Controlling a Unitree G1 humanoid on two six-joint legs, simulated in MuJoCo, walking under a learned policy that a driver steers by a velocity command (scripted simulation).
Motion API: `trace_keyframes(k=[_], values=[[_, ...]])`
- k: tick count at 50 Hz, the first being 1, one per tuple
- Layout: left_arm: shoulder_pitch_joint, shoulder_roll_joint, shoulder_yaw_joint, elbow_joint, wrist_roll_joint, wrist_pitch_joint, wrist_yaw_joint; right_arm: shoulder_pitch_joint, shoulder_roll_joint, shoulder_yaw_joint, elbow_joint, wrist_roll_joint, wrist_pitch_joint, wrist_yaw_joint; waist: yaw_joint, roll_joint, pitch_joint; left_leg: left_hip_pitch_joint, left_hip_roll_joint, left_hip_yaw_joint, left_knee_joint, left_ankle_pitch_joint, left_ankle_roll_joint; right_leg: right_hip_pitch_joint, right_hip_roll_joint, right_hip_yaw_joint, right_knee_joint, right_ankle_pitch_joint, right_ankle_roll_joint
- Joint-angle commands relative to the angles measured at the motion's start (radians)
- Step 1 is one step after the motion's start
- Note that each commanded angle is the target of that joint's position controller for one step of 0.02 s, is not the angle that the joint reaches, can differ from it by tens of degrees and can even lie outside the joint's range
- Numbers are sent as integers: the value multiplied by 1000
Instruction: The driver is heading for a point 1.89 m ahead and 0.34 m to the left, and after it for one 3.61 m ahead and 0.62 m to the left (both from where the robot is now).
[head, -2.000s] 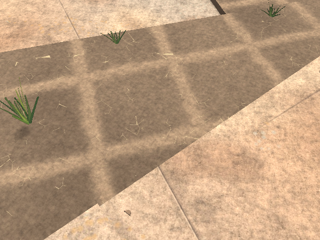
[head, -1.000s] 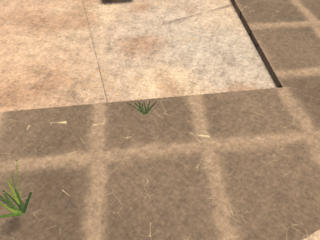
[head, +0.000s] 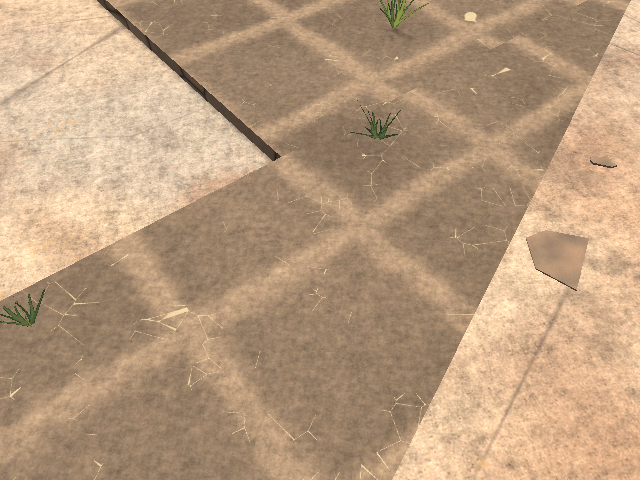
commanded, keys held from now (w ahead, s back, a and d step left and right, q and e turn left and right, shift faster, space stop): no key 0.60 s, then w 0.40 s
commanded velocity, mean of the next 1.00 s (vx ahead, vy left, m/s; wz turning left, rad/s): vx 0.11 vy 0.00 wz -0.09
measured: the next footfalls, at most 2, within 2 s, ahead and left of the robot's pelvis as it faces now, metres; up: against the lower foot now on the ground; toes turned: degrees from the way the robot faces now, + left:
right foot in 0.24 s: -0.01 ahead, -0.17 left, +0.00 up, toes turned -5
left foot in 1.20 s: +0.18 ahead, +0.01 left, +0.00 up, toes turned -1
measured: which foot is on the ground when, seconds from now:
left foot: down 0.00-0.92, up 0.94-1.00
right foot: up 0.00-0.22, down 0.24-1.00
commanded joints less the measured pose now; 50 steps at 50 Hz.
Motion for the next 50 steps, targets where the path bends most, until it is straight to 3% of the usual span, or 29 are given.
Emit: trace_keyframes(k=[1, 2, 4, 6, 9, 11, 12, 13, 14, 15, 16, 17, 18, 19, 20, 24, 25, 28, 30, 34, 38, 41, 44, 45, 46, 47, 48, 49, 50], values=[[29, 158, 61, -33, 23, -15, 38, -224, -51, -11, -149, 24, -46, 11, 66, 103, -18, 49, 288, -214, -156, 547, 201, -124, -54, -7, 384, 45, 72], [42, 145, 55, -32, 30, -18, 26, -247, -65, -15, -162, 24, -47, 10, 81, 97, -21, 3, 276, -160, -149, 615, 197, -81, -59, -53, 457, 78, 71], [50, 123, 50, -17, -6, -16, 11, -201, -92, -23, -156, 20, -50, 13, 55, 66, -14, -4, 250, -100, -125, 619, 200, -46, -75, -71, 476, 122, 80], [54, 87, 43, 7, -16, -14, 2, -176, -55, -3, -142, 41, -47, 32, 57, 63, -8, 44, 228, -70, -78, 575, 158, -16, -133, -68, 314, 171, 105], [42, 6, 18, 29, -6, 10, -40, -150, -83, -4, -116, 82, -43, 72, 40, 101, 15, 22, 203, -64, 19, 462, 66, 156, -226, -182, -90, 86, 138], [31, 9, 14, 31, -31, 12, -50, -125, -125, -20, -84, 103, -23, 107, 55, 81, 37, -15, 216, -128, 75, 394, 42, 293, -206, -242, -334, 213, 103], [28, 42, 23, 35, -46, 6, -43, -132, -126, -23, -78, 91, -17, 122, 58, 96, 19, -18, 222, -159, 91, 392, 29, 346, -196, -243, -388, 279, 79], [21, 91, 32, 22, -51, -4, -29, -128, -83, -13, -83, 85, -19, 130, 53, 86, -32, -1, 219, -179, 101, 387, 3, 390, -219, -204, -373, 400, 32], [-50, 133, 32, -8, -57, -17, -19, -62, -75, -17, -85, 72, -22, 115, -12, 38, -80, 10, 166, -137, 98, 326, -18, 400, -230, -181, -357, 499, -39], [-102, 160, 40, -32, -42, -24, -12, -71, -132, -37, -94, 62, -25, 92, -22, 23, -76, 42, 119, -67, 109, 276, -25, 321, -208, -188, -357, 424, -78], [-101, 160, 44, -26, -35, -27, -8, -154, -168, -53, -126, 47, -31, 71, -2, 18, -56, 79, 107, -25, 135, 237, -19, 220, -199, -184, -378, 328, -83], [-100, 138, 39, -29, -41, -28, -5, -199, -161, -54, -142, 43, -35, 57, 4, 26, -40, 65, 119, -34, 127, 204, 2, 205, -202, -171, -388, 297, -80], [-98, 114, 31, -33, -47, -24, -7, -208, -135, -46, -141, 53, -37, 52, 14, 28, -18, 13, 129, -53, 96, 146, 16, 231, -203, -166, -391, 258, -67], [-69, 87, 22, -31, -52, -19, -14, -212, -92, -30, -132, 67, -39, 58, 35, 31, 2, -39, 127, -57, 71, 81, 9, 272, -209, -159, -405, 216, -55], [-48, 89, 22, -23, -57, -16, -22, -206, -80, -28, -131, 69, -36, 66, 39, 24, 11, -49, 123, -51, 69, 60, -6, 285, -210, -154, -419, 188, -52], [-53, 86, 18, -35, -52, -13, -42, -176, -92, -36, -119, 56, -33, 74, 28, 2, -1, -17, 97, -20, 88, 77, -40, 290, -199, -160, -436, 184, -61], [-80, 40, 13, -21, -43, 20, -3, -156, -18, -15, -98, 16, 29, 45, 9, -14, -119, 55, 141, -26, 117, 265, -62, 373, -210, -150, -433, 378, -54], [-99, 49, 12, -28, -50, 68, 18, -139, -58, -18, -97, 33, 87, 26, 17, 8, -48, -9, 135, -25, 101, 233, -77, 402, -206, -150, -434, 368, -55], [-103, 57, 12, -21, -50, 82, 14, -139, -66, -18, -93, 34, 95, 28, 25, 13, 10, -49, 135, -29, 75, 155, -78, 384, -204, -148, -460, 275, -57], [-101, 88, 20, -8, -28, 91, 10, -83, -89, -25, -81, 14, 96, 31, 24, 12, 79, -122, 99, -19, 59, -257, -50, 309, -171, -155, -478, -176, -94], [-121, 84, 21, -16, -24, 78, 0, -23, -108, -36, -83, 17, 88, 35, 14, 48, 135, -167, 129, -106, 14, -418, -6, 243, -146, -163, -411, -246, -110], [-154, 51, 16, -28, -16, 57, -7, 47, -153, -56, -70, 22, 82, 33, -9, 145, 113, -96, 226, -291, -95, -508, 58, 199, -97, -228, -271, -108, -103], [-107, 39, 12, -8, -19, 35, -7, 27, -157, -64, -73, 26, 82, 25, 27, 167, 131, -121, 258, -336, -100, -471, 81, 270, -97, -231, -302, -54, -139], [-63, 47, 15, 11, -17, 27, -5, 0, -140, -61, -83, 25, 79, 24, 51, 140, 128, -162, 223, -281, -50, -414, 62, 340, -104, -206, -342, -72, -153], [7, 75, 23, 38, -16, 20, 1, -48, -114, -55, -100, 25, 73, 23, 84, 61, 131, -242, 158, -186, 68, -322, 29, 432, -148, -111, -428, -135, -178], [113, 134, 40, 74, -21, 14, 8, -99, -73, -46, -128, 23, 61, 23, 121, -88, 123, -382, 51, -25, 290, -214, -16, 573, -247, 92, -547, -230, -230], [208, 203, 64, 107, -32, 13, 14, -119, -81, -49, -151, 10, 51, 22, 152, -213, 138, -564, 17, 48, 449, -227, -33, 699, -394, 318, -633, -148, -300], [264, 197, 64, 122, -33, 6, 19, -156, -121, -63, -163, 3, 48, 18, 177, -155, 166, -688, 46, -6, 558, -320, -27, 747, -464, 408, -650, 12, -352], [257, 185, 60, 131, -33, -1, 24, -151, -107, -61, -161, 14, 42, 19, 154, -90, 166, -712, 79, -34, 583, -284, -26, 769, -468, 371, -638, 160, -364]])
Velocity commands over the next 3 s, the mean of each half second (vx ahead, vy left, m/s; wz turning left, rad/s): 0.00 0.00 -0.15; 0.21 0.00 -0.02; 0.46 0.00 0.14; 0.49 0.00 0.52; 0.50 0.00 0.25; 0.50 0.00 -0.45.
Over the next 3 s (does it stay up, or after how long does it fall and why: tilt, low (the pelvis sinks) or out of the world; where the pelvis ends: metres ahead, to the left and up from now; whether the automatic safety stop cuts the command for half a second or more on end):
stays up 1.13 0.20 -0.13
